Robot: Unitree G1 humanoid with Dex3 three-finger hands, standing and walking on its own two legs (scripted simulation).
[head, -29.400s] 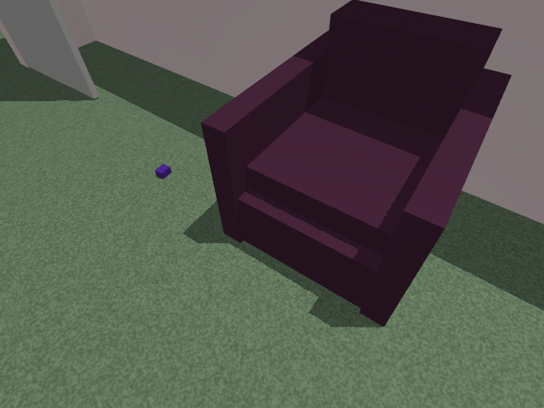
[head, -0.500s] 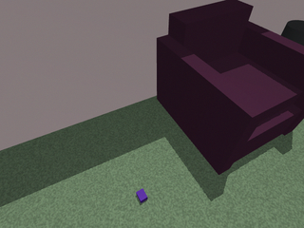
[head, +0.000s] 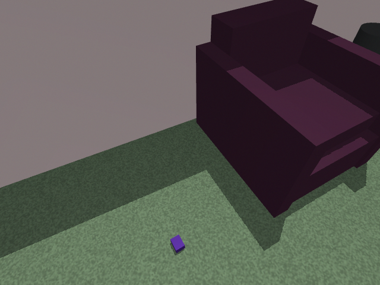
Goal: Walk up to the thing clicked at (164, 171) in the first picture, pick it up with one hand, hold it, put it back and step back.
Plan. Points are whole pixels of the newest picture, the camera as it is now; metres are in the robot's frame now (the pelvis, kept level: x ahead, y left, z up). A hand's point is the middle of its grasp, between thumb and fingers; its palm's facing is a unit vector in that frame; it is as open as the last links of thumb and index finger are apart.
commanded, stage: stand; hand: left
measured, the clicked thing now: (177, 243) +0.45 +0.11 -0.76
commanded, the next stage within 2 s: walk up in 0.36 s
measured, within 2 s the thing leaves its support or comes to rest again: neither
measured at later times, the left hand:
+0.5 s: hand out of the picture +0.09 +0.26 -0.16, palm faces -0.03 -0.94 -0.35, open 7.4 cm
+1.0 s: hand (133, 283) +0.17 +0.17 -0.18, palm faces +0.00 -0.94 -0.35, open 7.4 cm
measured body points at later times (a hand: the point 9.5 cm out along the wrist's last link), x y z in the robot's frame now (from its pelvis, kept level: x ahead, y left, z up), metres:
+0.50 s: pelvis +0.01 -0.02 -0.01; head +0.02 -0.01 +0.44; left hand +0.09 +0.31 -0.13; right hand +0.05 -0.34 -0.13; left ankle -0.02 +0.13 -0.75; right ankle +0.00 -0.14 -0.71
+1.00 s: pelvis +0.07 -0.09 -0.03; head +0.11 -0.08 +0.42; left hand +0.17 +0.22 -0.16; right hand +0.14 -0.40 -0.15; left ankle +0.09 +0.03 -0.75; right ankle +0.08 -0.22 -0.75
